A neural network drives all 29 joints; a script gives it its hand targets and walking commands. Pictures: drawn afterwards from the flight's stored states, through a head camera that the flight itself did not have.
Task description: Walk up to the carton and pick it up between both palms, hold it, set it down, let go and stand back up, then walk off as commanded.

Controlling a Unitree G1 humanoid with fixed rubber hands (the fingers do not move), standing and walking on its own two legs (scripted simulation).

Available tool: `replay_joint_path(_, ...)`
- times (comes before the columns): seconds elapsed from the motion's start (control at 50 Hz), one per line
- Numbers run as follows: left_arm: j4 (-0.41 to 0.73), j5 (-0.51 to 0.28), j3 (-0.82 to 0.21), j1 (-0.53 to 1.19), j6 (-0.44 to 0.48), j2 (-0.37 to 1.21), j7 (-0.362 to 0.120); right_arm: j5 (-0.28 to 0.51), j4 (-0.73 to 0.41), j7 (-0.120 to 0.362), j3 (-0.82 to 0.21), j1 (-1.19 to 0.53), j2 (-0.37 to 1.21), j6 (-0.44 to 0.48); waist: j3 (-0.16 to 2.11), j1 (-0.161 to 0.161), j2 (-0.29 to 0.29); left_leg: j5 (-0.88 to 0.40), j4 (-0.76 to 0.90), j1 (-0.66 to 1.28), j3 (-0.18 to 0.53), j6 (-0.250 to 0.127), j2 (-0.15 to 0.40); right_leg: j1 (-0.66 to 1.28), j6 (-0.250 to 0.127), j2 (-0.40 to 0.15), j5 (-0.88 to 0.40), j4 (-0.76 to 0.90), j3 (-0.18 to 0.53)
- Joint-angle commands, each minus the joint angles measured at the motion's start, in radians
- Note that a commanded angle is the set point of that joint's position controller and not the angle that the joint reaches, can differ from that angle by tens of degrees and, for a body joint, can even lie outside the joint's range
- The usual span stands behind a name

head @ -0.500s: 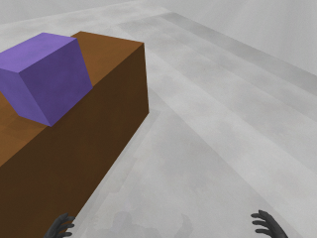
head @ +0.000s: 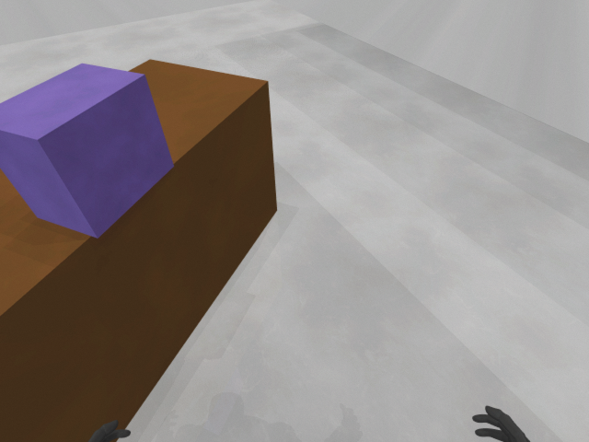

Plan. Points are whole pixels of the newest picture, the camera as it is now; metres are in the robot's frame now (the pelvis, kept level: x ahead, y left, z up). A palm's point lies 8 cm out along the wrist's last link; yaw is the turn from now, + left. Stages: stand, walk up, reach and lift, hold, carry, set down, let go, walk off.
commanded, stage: stand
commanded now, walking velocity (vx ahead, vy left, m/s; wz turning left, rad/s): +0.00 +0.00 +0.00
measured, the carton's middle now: (89, 147) +0.75 +0.48 +0.02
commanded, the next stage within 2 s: walk up in 1.60 s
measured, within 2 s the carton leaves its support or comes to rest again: neither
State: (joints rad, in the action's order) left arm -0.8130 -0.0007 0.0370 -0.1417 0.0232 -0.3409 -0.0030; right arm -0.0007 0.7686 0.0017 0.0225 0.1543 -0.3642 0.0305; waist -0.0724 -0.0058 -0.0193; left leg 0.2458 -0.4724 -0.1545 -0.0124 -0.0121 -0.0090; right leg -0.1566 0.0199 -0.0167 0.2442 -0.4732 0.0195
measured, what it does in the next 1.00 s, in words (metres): stands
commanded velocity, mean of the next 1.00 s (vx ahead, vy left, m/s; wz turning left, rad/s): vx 0.00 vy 0.00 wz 0.00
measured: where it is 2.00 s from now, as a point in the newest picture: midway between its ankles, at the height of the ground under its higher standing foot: outside the picture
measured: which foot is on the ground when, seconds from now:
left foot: down 0.00-1.00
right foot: down 0.00-1.00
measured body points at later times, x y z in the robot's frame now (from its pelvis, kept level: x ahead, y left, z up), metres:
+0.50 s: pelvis +0.00 +0.00 +0.01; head +0.00 -0.01 +0.46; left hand +0.12 +0.30 -0.10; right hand +0.12 -0.30 -0.11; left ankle +0.01 +0.11 -0.74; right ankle +0.01 -0.13 -0.74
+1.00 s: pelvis +0.00 +0.00 +0.01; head +0.00 -0.01 +0.46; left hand +0.09 +0.31 -0.11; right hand +0.10 -0.30 -0.11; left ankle +0.01 +0.11 -0.74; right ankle +0.01 -0.13 -0.74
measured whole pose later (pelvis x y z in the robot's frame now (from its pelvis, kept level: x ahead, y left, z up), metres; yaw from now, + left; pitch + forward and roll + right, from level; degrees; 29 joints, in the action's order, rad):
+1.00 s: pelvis +0.00 +0.00 +0.01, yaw +0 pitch -4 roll +0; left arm -1.01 -0.01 0.03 -0.14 0.03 -0.34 0.01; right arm 0.01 0.98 -0.01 0.03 0.14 -0.37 0.03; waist -0.07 0.00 -0.02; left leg 0.17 -0.34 -0.10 -0.02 -0.01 -0.02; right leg -0.11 0.03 -0.02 0.17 -0.35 0.02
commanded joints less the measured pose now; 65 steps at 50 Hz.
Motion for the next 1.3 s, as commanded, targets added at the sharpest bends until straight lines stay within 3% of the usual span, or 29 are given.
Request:
replay_joint_path(0.0,0.047,-0.001,0.035,0.054,0.017,-0.179,0.006,0.003,-0.048,-0.006,0.041,-0.047,-0.165,0.017,0.064,0.002,0.021,-0.115,0.114,0.0,0.117,-0.02,0.128,0.004,-0.044,-0.092,-0.148,0.085,0.08)
replay_joint_path(0.04,0.035,-0.001,0.036,0.05,0.016,-0.179,0.007,0.007,-0.035,-0.006,0.043,-0.047,-0.179,0.014,0.067,0.001,-0.004,-0.099,0.122,-0.002,0.119,-0.021,0.13,0.013,-0.042,-0.09,-0.137,0.096,0.077)
replay_joint_path(0.1,0.015,-0.001,0.039,0.043,0.014,-0.197,0.01,0.005,-0.016,-0.007,0.039,-0.049,-0.166,0.014,0.05,-0.003,0.038,-0.116,0.126,0.003,0.118,-0.022,0.136,0.014,-0.044,-0.099,-0.143,0.109,0.082)
replay_joint_path(0.2,-0.013,-0.004,0.032,0.053,0.013,-0.181,0.008,0.008,0.013,-0.011,0.039,-0.045,-0.172,0.013,0.059,0.007,0.003,-0.102,0.143,0.015,0.115,-0.018,0.129,0.02,-0.033,-0.096,-0.144,0.125,0.075)
replay_joint_path(0.26,-0.029,-0.003,0.035,0.061,0.017,-0.198,0.015,0.007,0.039,-0.009,0.035,-0.042,-0.16,0.012,0.055,0.012,0.029,-0.12,0.154,0.02,0.116,-0.018,0.134,0.023,-0.037,-0.099,-0.147,0.131,0.085)
replay_joint_path(0.3,-0.037,-0.005,0.034,0.052,0.018,-0.181,0.012,0.002,0.048,-0.012,0.04,-0.066,-0.178,0.012,0.052,-0.005,0.001,-0.115,0.155,0.003,0.111,-0.019,0.131,0.041,-0.037,-0.102,-0.147,0.138,0.082)
replay_joint_path(0.4,-0.073,-0.005,0.031,0.05,0.015,-0.184,0.015,0.013,0.078,-0.012,0.035,-0.041,-0.177,0.013,0.063,0.002,0.031,-0.113,0.171,0.019,0.113,-0.014,0.134,0.049,-0.036,-0.104,-0.15,0.143,0.084)
replay_joint_path(0.5,-0.095,-0.003,0.028,0.051,0.016,-0.177,0.02,0.005,0.104,-0.016,0.04,-0.042,-0.176,0.013,0.075,0.007,0.02,-0.15,0.175,0.043,0.109,-0.015,0.139,0.048,-0.036,-0.108,-0.173,0.15,0.08)
replay_joint_path(0.56,-0.103,-0.009,0.025,0.037,0.016,-0.183,0.018,0.009,0.114,-0.018,0.039,-0.057,-0.183,0.012,0.057,-0.009,0.03,-0.123,0.186,0.031,0.118,-0.017,0.141,0.044,-0.037,-0.111,-0.151,0.157,0.084)
replay_joint_path(0.58,-0.112,-0.006,0.027,0.041,0.016,-0.192,0.021,0.01,0.118,-0.018,0.04,-0.042,-0.177,0.01,0.049,0.007,0.014,-0.117,0.19,0.035,0.109,-0.015,0.137,0.036,-0.036,-0.109,-0.151,0.166,0.088)
replay_joint_path(0.6,-0.113,-0.009,0.025,0.043,0.015,-0.183,0.02,0.007,0.127,-0.019,0.039,-0.041,-0.177,0.01,0.041,0.003,0.013,-0.141,0.189,0.035,0.115,-0.011,0.138,0.035,-0.035,-0.106,-0.151,0.164,0.082)
replay_joint_path(0.66,-0.113,-0.007,0.026,0.038,0.015,-0.193,0.023,0.009,0.136,-0.018,0.034,-0.043,-0.168,0.008,0.061,0.002,0.038,-0.115,0.194,0.033,0.111,-0.012,0.136,0.055,-0.031,-0.11,-0.161,0.17,0.087)
replay_joint_path(0.76,-0.127,-0.006,0.024,0.053,0.017,-0.184,0.022,0.009,0.144,-0.021,0.039,-0.049,-0.179,0.01,0.036,0.007,0.014,-0.071,0.212,0.024,0.11,-0.012,0.136,0.034,-0.032,-0.107,-0.119,0.174,0.086)
replay_joint_path(0.82,-0.139,-0.005,0.025,0.031,0.013,-0.176,0.024,0.011,0.151,-0.017,0.039,-0.041,-0.173,0.01,0.053,-0.002,0.033,-0.092,0.208,0.031,0.119,-0.015,0.142,0.044,-0.038,-0.107,-0.124,0.178,0.085)
replay_joint_path(0.92,-0.149,-0.004,0.031,0.034,0.016,-0.202,0.025,0.009,0.154,-0.018,0.033,-0.042,-0.167,0.011,0.045,0.011,0.013,-0.076,0.216,0.027,0.114,-0.011,0.139,0.038,-0.03,-0.106,-0.123,0.183,0.088)
replay_joint_path(0.96,-0.146,-0.006,0.028,0.032,0.015,-0.183,0.024,0.01,0.16,-0.02,0.042,-0.037,-0.186,0.012,0.053,0.001,0.007,-0.076,0.213,0.026,0.116,-0.012,0.137,0.045,-0.036,-0.108,-0.121,0.182,0.084)
replay_joint_path(1.04,-0.155,-0.006,0.025,0.023,0.017,-0.184,0.023,0.011,0.165,-0.021,0.036,-0.038,-0.171,0.012,0.062,0.0,0.035,-0.094,0.216,0.036,0.12,-0.011,0.139,0.053,-0.035,-0.106,-0.132,0.185,0.08)
replay_joint_path(1.14,-0.154,-0.006,0.023,0.035,0.014,-0.18,0.024,0.011,0.167,-0.02,0.039,-0.039,-0.18,0.009,0.041,0.005,0.013,-0.079,0.218,0.019,0.116,-0.009,0.137,0.04,-0.034,-0.107,-0.12,0.186,0.083)
replay_joint_path(1.18,-0.16,-0.006,0.026,0.029,0.012,-0.196,0.026,0.009,0.171,-0.019,0.039,-0.031,-0.176,0.011,0.021,0.004,0.048,-0.075,0.222,0.02,0.126,-0.012,0.144,0.029,-0.034,-0.11,-0.119,0.188,0.086)
replay_joint_path(1.2,-0.157,-0.005,0.026,0.035,0.012,-0.18,0.024,0.008,0.168,-0.021,0.038,-0.051,-0.18,0.011,0.022,0.003,0.017,-0.079,0.221,0.015,0.121,-0.012,0.142,0.027,-0.034,-0.109,-0.123,0.195,0.085)
replay_joint_path(1.28,-0.155,-0.007,0.024,0.026,0.021,-0.184,0.027,0.01,0.172,-0.021,0.04,-0.036,-0.184,0.01,0.059,0.005,0.023,-0.108,0.213,0.048,0.119,-0.015,0.144,0.044,-0.035,-0.113,-0.139,0.19,0.091)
